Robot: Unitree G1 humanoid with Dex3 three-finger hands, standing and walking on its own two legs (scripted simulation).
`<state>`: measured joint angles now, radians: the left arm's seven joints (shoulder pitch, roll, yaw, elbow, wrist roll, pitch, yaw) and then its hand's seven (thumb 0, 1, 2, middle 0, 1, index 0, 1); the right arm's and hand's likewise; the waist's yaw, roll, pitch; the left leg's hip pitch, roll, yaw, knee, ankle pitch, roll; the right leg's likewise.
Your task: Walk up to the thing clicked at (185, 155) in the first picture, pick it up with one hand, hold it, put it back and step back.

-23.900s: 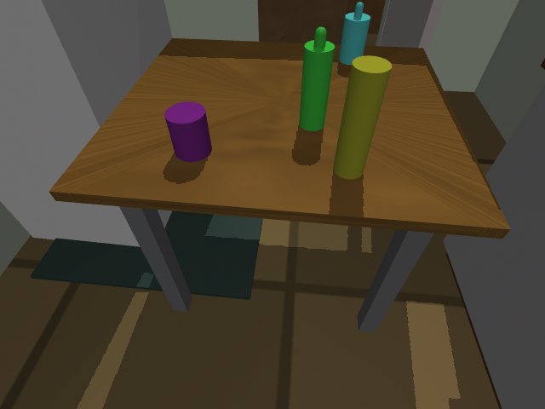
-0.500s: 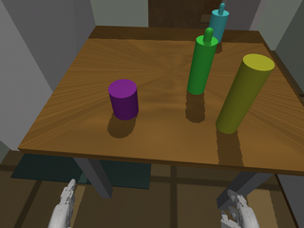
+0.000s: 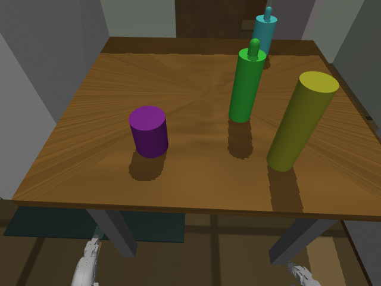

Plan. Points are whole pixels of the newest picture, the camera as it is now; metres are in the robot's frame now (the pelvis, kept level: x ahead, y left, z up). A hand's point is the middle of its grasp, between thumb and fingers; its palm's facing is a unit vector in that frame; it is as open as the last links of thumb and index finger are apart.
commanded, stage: home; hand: left
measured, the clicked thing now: (149, 128) +0.51 +0.13 +0.03
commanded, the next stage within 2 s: stand in 1.80 s
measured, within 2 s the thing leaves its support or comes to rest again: neither
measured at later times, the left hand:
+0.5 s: hand out of the picture +0.01 +0.25 -0.14, palm faces -0.01 -0.91 -0.41, open 17.5 cm
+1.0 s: hand out of the picture +0.01 +0.23 -0.14, palm faces +0.00 -0.93 -0.36, open 17.7 cm
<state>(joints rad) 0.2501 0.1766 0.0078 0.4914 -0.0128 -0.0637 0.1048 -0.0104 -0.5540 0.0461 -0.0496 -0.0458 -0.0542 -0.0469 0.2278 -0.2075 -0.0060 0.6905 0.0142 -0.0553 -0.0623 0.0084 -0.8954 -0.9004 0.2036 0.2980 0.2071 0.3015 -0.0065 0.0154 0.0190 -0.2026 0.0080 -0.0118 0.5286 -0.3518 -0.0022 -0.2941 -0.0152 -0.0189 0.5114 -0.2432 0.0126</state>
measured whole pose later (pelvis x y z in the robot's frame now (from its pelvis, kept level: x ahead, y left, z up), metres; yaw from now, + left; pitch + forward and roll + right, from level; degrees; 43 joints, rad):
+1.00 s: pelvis -0.04 -0.03 +0.01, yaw +1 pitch -2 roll +0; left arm 0.14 0.35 -0.01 1.16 0.01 -0.01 0.00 0.00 -0.58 0.02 -0.05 -0.04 -0.05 -0.04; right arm 0.24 -0.36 0.01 1.09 -0.02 0.00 0.00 0.00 -0.90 -0.90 0.20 0.30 0.21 0.30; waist 0.00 0.02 0.03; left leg -0.13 0.02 -0.04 0.38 -0.21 -0.03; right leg -0.22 0.00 -0.05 0.38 -0.13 -0.02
